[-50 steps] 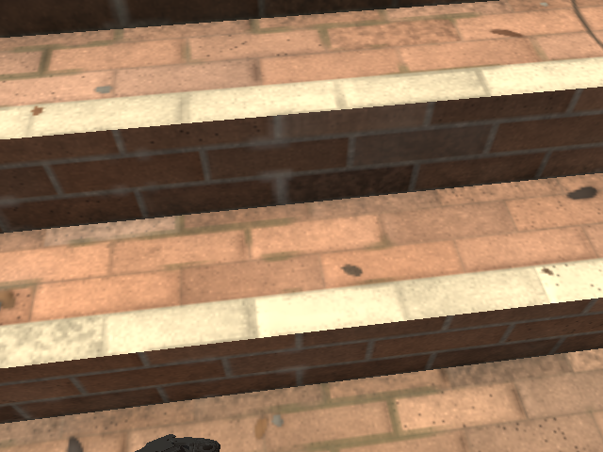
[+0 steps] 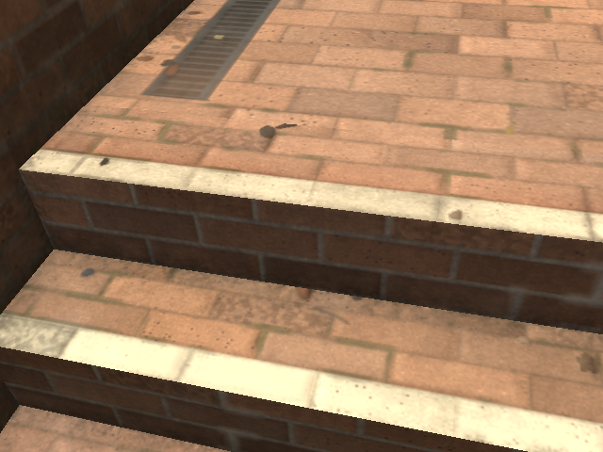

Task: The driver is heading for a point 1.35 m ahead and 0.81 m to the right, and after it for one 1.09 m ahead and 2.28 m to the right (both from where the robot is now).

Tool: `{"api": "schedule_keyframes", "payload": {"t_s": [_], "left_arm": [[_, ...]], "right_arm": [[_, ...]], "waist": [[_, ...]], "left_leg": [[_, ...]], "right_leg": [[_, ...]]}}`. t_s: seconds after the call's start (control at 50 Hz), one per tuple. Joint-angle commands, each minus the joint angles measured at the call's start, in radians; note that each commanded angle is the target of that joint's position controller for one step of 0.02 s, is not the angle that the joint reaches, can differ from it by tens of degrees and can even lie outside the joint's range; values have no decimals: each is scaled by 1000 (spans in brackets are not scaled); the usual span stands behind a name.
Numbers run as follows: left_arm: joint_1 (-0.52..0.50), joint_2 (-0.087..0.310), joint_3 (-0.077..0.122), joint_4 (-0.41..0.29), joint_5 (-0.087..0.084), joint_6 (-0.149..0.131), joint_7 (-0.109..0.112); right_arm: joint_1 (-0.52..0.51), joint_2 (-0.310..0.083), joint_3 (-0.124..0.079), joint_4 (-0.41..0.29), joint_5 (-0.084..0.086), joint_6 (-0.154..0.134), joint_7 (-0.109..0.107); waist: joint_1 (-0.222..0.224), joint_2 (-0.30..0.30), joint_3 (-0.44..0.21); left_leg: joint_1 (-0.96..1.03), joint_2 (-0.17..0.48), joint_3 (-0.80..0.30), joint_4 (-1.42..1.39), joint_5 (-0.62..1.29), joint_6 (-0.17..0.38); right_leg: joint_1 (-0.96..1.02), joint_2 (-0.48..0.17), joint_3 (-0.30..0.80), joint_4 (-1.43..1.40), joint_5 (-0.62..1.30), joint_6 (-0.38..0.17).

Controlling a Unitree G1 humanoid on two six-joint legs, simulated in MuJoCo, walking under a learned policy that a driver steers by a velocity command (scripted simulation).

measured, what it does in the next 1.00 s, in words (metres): climbs, turning right: left foot 0.20 m higher, then right foot 0.20 m higher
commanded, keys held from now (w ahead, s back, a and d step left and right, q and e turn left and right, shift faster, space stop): w+e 1.00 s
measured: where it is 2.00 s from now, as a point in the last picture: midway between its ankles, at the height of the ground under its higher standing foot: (586, 157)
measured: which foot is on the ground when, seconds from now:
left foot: up 0.00-0.32, down 0.34-0.88, up 0.90-1.00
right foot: down 0.00-0.38, up 0.40-0.84, down 0.86-1.00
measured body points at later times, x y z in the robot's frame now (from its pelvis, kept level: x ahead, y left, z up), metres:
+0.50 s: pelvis +0.25 +0.01 +0.19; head +0.22 +0.00 +0.64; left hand +0.32 +0.23 +0.04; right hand +0.38 -0.23 +0.08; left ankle +0.32 +0.10 -0.47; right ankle +0.12 -0.09 -0.33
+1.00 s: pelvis +0.47 -0.13 +0.37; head +0.47 -0.13 +0.82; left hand +0.70 +0.00 +0.24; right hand +0.37 -0.34 +0.21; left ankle +0.41 +0.09 -0.18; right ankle +0.49 -0.22 -0.27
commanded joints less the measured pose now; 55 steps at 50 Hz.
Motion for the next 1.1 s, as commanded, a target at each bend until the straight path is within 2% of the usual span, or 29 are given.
{"api": "schedule_keyframes", "payload": {"t_s": [0.02,0.06,0.14,0.22,0.26,0.3,0.32,0.34,0.36,0.38,0.4,0.42,0.44,0.46,0.48,0.52,0.58,0.62,0.74,0.78,0.8,0.86,0.9,0.92,0.94,0.98,1.0,1.04,1.1], "left_arm": [[-1,-45,-14,79,6,-34,-15],[36,-5,-4,94,44,-55,-39],[282,-11,-23,180,74,-65,-29],[408,-12,-40,206,85,-98,-51],[450,-22,-44,220,22,-98,-69],[371,64,-31,165,-37,-124,-88],[333,137,-15,163,-23,-137,-97],[296,200,22,143,-56,-144,-100],[306,217,45,151,-22,-141,-122],[405,99,29,166,50,-141,-138],[340,-14,5,147,79,-117,-152],[269,18,33,212,16,-88,-162],[35,2,55,-91,28,-126,-37],[114,-18,31,118,-35,-91,-70],[26,1,35,42,-31,-79,-71],[46,-96,19,20,-26,-52,-72],[-24,-89,5,-20,-34,-37,-86],[-113,-95,-22,-70,-45,-25,-93],[-483,1,-58,-290,-21,30,-36],[-604,-9,-81,-352,-10,96,-60],[-538,-30,-79,-329,-18,107,-90],[-296,18,-60,-263,-17,78,-99],[71,174,-17,-155,-52,65,-34],[313,266,14,-55,-2,65,-21],[348,329,69,-20,-1,40,-30],[220,197,47,59,-4,-18,-30],[130,139,33,74,-19,-38,-35],[-8,49,-1,80,23,-40,-56],[94,-14,-20,113,25,-66,-55]], "right_arm": [[-4,92,57,-63,-28,13,-14],[-80,83,77,-114,-7,19,-31],[-186,116,125,-148,-18,34,-17],[-500,63,114,-305,-9,50,-54],[-679,130,130,-384,-23,107,-67],[-628,105,113,-404,-38,133,-34],[-493,84,104,-374,-14,138,-19],[-422,28,87,-366,-14,134,-22],[-292,-14,62,-335,-17,130,-31],[-27,-8,60,-239,-7,126,-41],[160,-76,40,-177,-27,133,-62],[149,-91,33,-167,-43,117,-66],[56,-44,-3,-78,46,68,-120],[-52,8,37,-82,-20,35,-76],[-31,124,56,-29,-20,25,-65],[-118,213,80,-10,2,11,-63],[-114,179,64,-6,-33,-4,-48],[-2,153,70,67,-65,2,-45],[234,113,93,168,-133,-30,-16],[205,51,83,154,-93,-28,36],[209,-15,73,134,-57,-42,35],[218,-174,25,101,-16,-74,19],[293,-103,28,63,-123,-63,41],[242,-39,24,56,-110,-31,79],[240,-15,2,68,-47,-10,78],[151,89,21,52,-40,-26,32],[85,118,39,16,-39,-32,6],[47,107,56,-19,-16,-23,-28],[-63,90,69,-83,-13,-1,-30]], "waist": [[-120,-18,147],[-138,-39,123],[-76,-98,165],[9,-107,156],[29,-200,172],[-75,-292,94],[-133,-320,32],[-174,-320,-5],[-197,-274,-111],[-197,-19,-375],[-282,228,-314],[-313,255,-47],[-166,36,-30],[-150,37,180],[-134,-98,191],[-45,-106,162],[-10,-77,143],[-31,3,169],[-84,-27,145],[-49,43,154],[-5,90,112],[79,179,-13],[114,12,-329],[154,-182,-299],[151,-209,-162],[37,-177,70],[-35,-95,119],[-131,31,93],[-155,-119,103]], "left_leg": [[-509,70,-51,175,-60,29],[-518,125,81,163,-39,19],[-777,155,139,622,-181,2],[-652,255,275,167,-158,-58],[-462,257,350,-51,-401,-86],[-9,133,487,-295,-579,-121],[14,96,449,-344,-454,-123],[-15,48,446,-622,-553,-135],[174,45,372,-737,-523,-98],[663,212,1,-844,-302,65],[835,418,-488,-1257,-759,174],[551,508,-786,-1456,-1238,165],[497,497,-615,-1357,-1242,98],[370,493,-460,-1331,-1062,98],[384,484,-318,-1350,-887,60],[372,404,-36,-1377,-566,-20],[403,397,253,-1481,-412,-50],[493,437,234,-1563,-432,-20],[660,426,401,-1731,-368,-58],[389,452,475,-1900,-94,1],[408,471,505,-1842,356,47],[953,506,535,-1504,1294,25],[522,395,375,-984,966,-71],[157,210,291,-670,-48,-140],[-14,141,42,-168,2,-141],[-206,85,-99,211,69,-113],[-265,89,-91,239,56,-83],[-348,123,-45,289,37,-52],[-536,166,101,577,-233,-35]], "right_leg": [[247,-148,450,-525,58,-125],[213,-131,320,-579,160,-57],[304,-188,455,-619,11,-143],[255,-179,420,-725,93,-163],[145,-251,464,-897,254,-231],[91,-297,396,-875,1234,-281],[302,-349,343,-783,1793,-273],[557,-358,320,-686,2032,-262],[597,-317,275,-485,2234,-250],[324,-241,294,-179,1945,-209],[-83,-69,278,127,954,-164],[-286,-33,335,753,608,-117],[-223,-54,154,929,417,-78],[-478,-70,298,1035,529,-126],[-514,-66,291,1050,495,-182],[-501,-71,298,1037,456,-233],[-565,-109,172,1040,372,-232],[-770,-100,147,1380,272,-272],[-849,-232,27,886,340,-280],[-431,-222,-96,654,134,-245],[-285,-165,-193,660,152,-196],[-221,-1,-217,186,27,-151],[503,-74,295,-28,359,-278],[699,-196,715,-466,144,-321],[602,-266,894,-640,-41,-199],[351,-214,771,-558,-173,-105],[278,-189,680,-514,-101,-96],[224,-180,550,-518,154,-96],[277,-144,370,-549,277,-111]]}}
